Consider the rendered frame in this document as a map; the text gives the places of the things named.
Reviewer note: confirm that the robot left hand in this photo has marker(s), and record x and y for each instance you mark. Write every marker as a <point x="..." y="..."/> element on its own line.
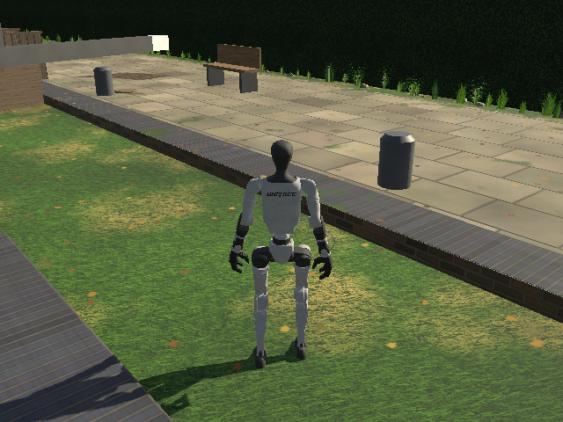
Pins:
<point x="234" y="261"/>

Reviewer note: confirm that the robot right upper arm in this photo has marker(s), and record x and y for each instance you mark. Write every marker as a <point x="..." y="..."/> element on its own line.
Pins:
<point x="309" y="187"/>

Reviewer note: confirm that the left robot shin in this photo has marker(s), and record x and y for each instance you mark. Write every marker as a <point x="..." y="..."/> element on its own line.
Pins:
<point x="260" y="325"/>

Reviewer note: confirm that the robot right forearm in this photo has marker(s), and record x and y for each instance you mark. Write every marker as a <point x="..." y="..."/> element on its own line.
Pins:
<point x="321" y="239"/>

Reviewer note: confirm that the robot left forearm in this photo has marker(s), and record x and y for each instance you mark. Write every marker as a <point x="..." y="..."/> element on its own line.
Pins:
<point x="240" y="236"/>

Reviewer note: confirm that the robot right hand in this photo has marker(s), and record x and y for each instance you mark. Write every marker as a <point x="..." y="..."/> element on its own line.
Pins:
<point x="327" y="266"/>

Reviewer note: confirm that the robot left upper arm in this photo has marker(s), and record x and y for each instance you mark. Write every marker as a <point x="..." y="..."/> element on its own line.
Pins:
<point x="253" y="187"/>

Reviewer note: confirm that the right robot shin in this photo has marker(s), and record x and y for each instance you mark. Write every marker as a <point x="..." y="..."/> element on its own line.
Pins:
<point x="301" y="317"/>

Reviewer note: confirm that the robot shin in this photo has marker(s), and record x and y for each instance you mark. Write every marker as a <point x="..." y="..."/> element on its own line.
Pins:
<point x="301" y="317"/>
<point x="260" y="325"/>

